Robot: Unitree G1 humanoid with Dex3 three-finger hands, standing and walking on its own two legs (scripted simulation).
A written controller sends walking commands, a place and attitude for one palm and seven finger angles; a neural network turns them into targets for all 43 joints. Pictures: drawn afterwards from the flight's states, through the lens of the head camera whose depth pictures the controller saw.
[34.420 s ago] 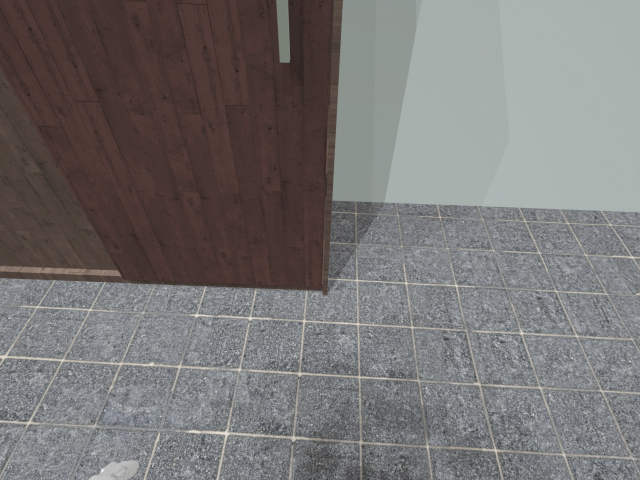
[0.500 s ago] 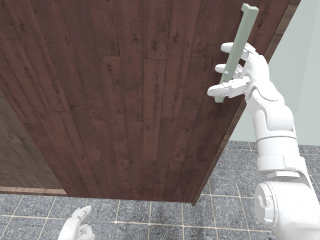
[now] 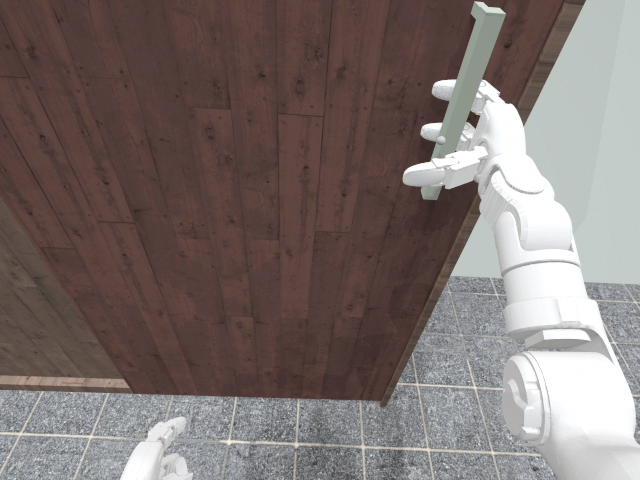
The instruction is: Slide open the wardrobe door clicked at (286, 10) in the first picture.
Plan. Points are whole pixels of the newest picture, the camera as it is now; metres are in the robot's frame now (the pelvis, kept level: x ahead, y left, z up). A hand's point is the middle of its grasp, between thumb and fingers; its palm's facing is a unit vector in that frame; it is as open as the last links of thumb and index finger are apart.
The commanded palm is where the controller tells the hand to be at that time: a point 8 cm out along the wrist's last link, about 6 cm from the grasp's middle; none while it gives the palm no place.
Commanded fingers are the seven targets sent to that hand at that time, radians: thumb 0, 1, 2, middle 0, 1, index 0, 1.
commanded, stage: grip the handle and tug to test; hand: right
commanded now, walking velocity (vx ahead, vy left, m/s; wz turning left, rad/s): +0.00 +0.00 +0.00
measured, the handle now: (451, 112) +0.50 -0.13 +0.25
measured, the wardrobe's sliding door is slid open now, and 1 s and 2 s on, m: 0.00 0.00 0.00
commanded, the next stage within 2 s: tug the door sideways, standing still in 1.50 s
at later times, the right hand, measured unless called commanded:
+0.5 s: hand (438, 138) +0.44 -0.10 +0.24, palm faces -0.02 +1.00 -0.03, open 10.2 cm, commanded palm +0.41 -0.15 +0.25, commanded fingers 0.00 -0.53 -0.74 0.41 1.35 0.41 1.35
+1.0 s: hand (441, 139) +0.44 -0.10 +0.25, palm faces -0.03 +1.00 -0.02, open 5.8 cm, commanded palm +0.41 -0.16 +0.25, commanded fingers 0.00 -0.90 -0.90 0.45 1.40 0.45 1.40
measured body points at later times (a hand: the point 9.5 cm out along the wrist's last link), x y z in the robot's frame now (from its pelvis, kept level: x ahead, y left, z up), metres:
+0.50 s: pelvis +0.01 +0.00 +0.00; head +0.00 +0.02 +0.45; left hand +0.15 +0.23 -0.11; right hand +0.44 -0.16 +0.25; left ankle +0.04 +0.11 -0.74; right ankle -0.05 -0.10 -0.74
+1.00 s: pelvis +0.02 +0.00 +0.00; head +0.00 +0.02 +0.45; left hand +0.18 +0.23 -0.10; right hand +0.43 -0.16 +0.25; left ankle +0.04 +0.11 -0.74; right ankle -0.05 -0.10 -0.74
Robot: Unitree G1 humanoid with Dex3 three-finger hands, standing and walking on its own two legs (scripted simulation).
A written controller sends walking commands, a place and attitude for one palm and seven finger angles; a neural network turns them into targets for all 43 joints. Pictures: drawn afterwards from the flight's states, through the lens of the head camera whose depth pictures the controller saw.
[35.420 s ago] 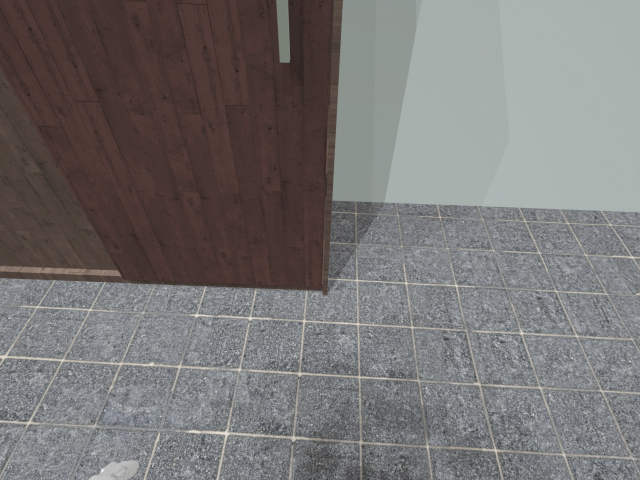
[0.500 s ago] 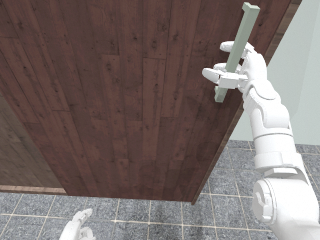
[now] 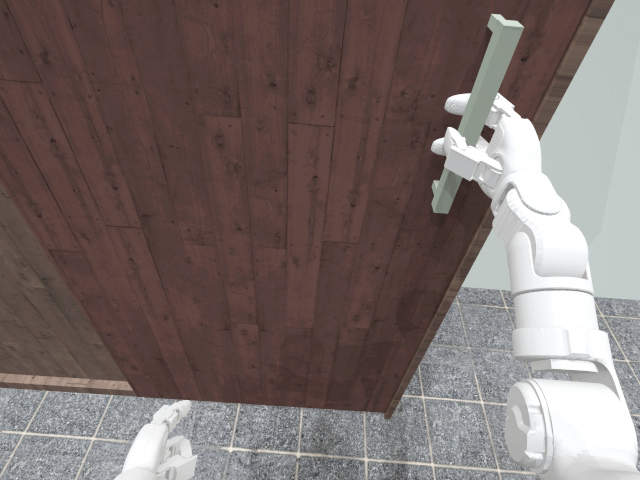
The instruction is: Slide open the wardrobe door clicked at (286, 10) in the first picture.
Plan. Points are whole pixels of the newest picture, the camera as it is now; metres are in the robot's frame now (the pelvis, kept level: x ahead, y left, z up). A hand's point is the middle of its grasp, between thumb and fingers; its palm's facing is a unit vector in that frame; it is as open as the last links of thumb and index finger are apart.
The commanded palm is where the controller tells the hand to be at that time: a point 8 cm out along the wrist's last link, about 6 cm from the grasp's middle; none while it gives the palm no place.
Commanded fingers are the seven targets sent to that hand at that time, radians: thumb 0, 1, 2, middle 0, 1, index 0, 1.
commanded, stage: grip the handle and tug to test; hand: right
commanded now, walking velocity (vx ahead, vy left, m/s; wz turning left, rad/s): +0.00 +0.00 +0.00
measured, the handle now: (465, 125) +0.47 -0.13 +0.25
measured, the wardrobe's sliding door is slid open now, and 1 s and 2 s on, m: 0.00 0.00 0.11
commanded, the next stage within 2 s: tug the door sideways, standing still in 0.50 s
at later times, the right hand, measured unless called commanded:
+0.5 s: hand (454, 155) +0.42 -0.11 +0.24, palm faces -0.03 +1.00 -0.01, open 5.9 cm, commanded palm +0.37 -0.17 +0.25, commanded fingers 0.00 -0.90 -0.90 0.45 1.40 0.45 1.40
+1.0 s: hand (451, 153) +0.42 -0.11 +0.25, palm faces +0.03 +1.00 -0.04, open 5.9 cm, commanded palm +0.39 -0.12 +0.25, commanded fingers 0.00 -0.90 -0.90 0.45 1.40 0.45 1.40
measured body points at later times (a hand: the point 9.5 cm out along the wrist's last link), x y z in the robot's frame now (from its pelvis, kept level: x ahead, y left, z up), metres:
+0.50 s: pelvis +0.02 -0.01 +0.00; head +0.00 +0.02 +0.45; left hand +0.18 +0.22 -0.10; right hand +0.41 -0.17 +0.25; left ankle +0.03 +0.11 -0.74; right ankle -0.07 -0.10 -0.74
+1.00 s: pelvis +0.02 -0.01 +0.00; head +0.01 +0.01 +0.45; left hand +0.22 +0.18 -0.10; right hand +0.41 -0.16 +0.25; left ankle +0.03 +0.11 -0.74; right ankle -0.07 -0.10 -0.74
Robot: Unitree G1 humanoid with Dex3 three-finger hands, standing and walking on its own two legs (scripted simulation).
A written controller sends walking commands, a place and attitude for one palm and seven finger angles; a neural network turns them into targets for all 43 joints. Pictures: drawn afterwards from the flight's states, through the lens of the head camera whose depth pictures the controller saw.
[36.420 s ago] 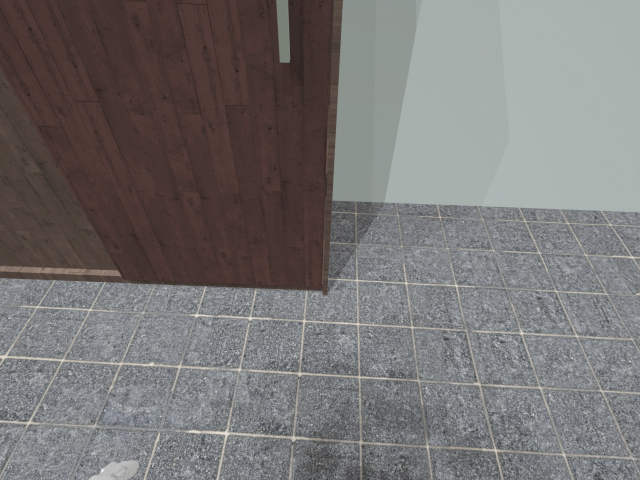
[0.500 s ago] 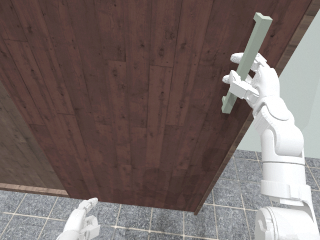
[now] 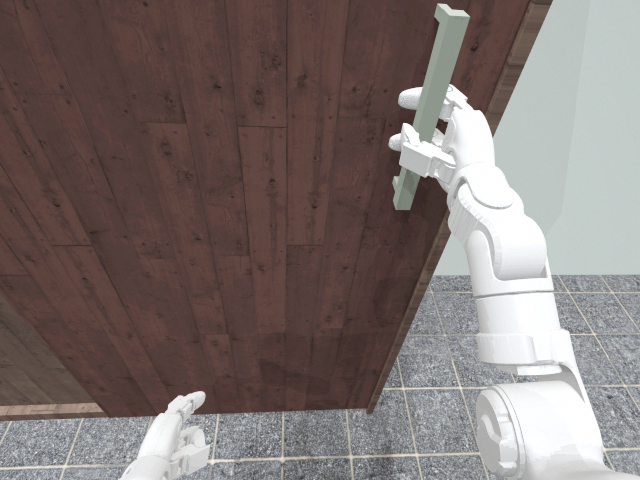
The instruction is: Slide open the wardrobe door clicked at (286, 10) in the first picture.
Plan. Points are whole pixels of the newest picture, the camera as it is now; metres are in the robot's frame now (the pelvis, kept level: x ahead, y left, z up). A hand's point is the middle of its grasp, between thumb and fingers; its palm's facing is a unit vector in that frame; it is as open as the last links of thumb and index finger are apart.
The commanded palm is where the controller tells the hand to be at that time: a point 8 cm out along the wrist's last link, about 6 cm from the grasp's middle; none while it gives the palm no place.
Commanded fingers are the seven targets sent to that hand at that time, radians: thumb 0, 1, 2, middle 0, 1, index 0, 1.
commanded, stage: tug the door sideways, standing still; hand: right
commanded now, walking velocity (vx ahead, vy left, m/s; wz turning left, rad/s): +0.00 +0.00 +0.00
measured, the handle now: (419, 119) +0.46 -0.10 +0.26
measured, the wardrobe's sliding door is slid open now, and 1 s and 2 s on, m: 0.00 0.11 0.39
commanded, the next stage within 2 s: step sideways, sliding the door along in 0.46 s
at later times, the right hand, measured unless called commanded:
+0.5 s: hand (374, 150) +0.40 -0.04 +0.25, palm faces -0.02 +1.00 -0.07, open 6.0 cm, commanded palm +0.38 -0.04 +0.25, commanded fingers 0.00 -0.90 -0.90 0.45 1.40 0.45 1.40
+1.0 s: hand (313, 155) +0.41 +0.03 +0.23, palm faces +0.04 +0.99 -0.17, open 6.4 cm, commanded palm +0.39 +0.02 +0.24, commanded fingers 0.00 -0.90 -0.90 0.45 1.40 0.45 1.40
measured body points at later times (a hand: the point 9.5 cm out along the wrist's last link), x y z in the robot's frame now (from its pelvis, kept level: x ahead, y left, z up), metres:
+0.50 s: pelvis -0.03 +0.01 +0.00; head -0.04 +0.03 +0.45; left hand +0.10 +0.23 -0.13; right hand +0.40 -0.09 +0.25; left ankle +0.01 +0.12 -0.74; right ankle -0.08 -0.09 -0.74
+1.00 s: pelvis -0.02 +0.12 -0.01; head +0.05 +0.16 +0.43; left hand +0.15 +0.34 -0.15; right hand +0.40 -0.03 +0.24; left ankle +0.01 +0.18 -0.74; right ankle -0.06 -0.03 -0.68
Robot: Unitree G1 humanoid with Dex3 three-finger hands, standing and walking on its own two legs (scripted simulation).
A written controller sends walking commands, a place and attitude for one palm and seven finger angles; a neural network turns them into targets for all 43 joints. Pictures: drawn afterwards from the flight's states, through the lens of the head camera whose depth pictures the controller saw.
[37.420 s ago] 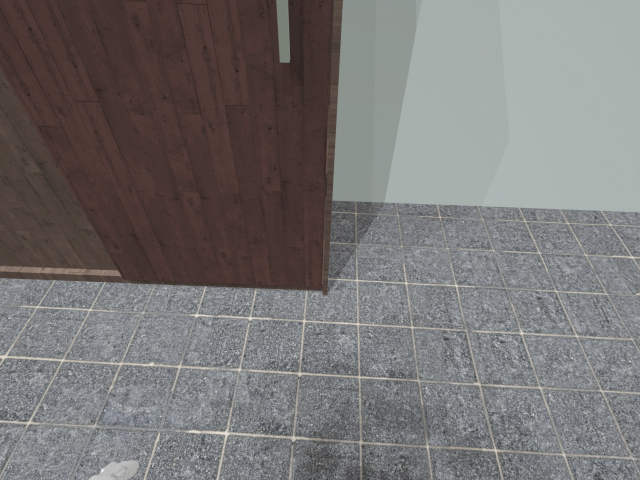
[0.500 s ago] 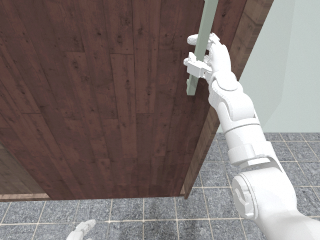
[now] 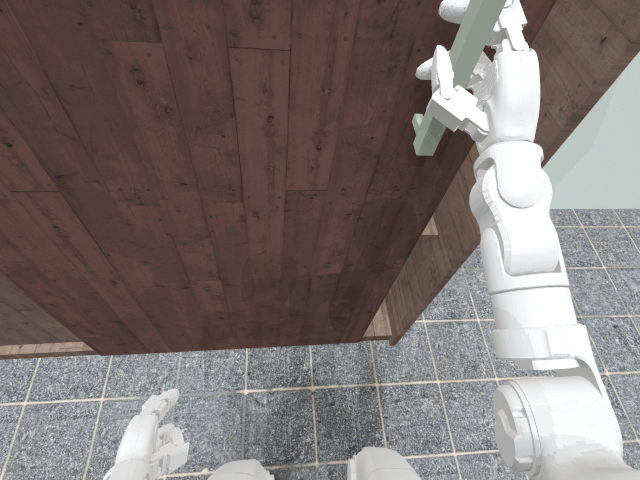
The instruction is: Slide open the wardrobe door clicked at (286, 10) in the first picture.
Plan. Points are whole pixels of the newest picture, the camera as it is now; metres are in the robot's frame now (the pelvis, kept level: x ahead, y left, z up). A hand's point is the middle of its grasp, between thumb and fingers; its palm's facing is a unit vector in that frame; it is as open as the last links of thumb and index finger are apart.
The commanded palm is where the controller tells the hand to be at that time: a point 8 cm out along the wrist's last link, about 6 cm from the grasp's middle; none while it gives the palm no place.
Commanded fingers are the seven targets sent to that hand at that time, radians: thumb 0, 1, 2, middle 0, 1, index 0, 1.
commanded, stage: step sideways, sliding the door along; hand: right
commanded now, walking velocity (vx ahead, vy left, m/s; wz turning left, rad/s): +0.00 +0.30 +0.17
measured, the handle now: (458, 43) +0.48 -0.09 +0.27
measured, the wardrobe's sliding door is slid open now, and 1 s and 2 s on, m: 0.11 0.39 0.48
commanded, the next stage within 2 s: stop walking and hold the door there in 1.42 s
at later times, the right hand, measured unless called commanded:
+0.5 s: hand (327, 89) +0.43 +0.03 +0.24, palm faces +0.19 +0.97 -0.12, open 6.8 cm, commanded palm +0.40 +0.05 +0.23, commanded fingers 0.00 -0.90 -0.90 0.45 1.40 0.45 1.40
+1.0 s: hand (121, 82) +0.41 +0.21 +0.24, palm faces +0.19 +0.98 -0.09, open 7.0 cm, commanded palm +0.38 +0.23 +0.23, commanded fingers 0.00 -0.90 -0.90 0.45 1.40 0.45 1.40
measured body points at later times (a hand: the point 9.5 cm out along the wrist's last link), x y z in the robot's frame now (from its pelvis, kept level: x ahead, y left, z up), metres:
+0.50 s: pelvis +0.02 +0.20 -0.02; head +0.10 +0.19 +0.42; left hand +0.24 +0.35 -0.13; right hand +0.41 -0.02 +0.24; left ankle +0.02 +0.37 -0.73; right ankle +0.02 -0.09 -0.72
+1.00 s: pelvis +0.05 +0.37 -0.01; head +0.12 +0.36 +0.43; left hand +0.29 +0.52 -0.09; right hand +0.39 +0.16 +0.24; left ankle +0.11 +0.52 -0.72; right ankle +0.02 +0.14 -0.73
